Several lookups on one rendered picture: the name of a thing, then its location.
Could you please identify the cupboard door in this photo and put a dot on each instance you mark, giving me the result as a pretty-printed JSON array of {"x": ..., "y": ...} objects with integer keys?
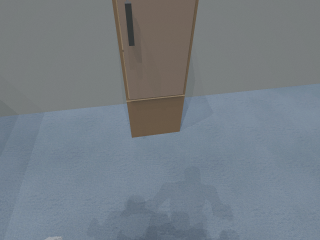
[{"x": 156, "y": 64}]

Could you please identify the handle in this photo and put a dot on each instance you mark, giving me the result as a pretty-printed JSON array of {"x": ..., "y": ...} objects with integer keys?
[{"x": 129, "y": 22}]

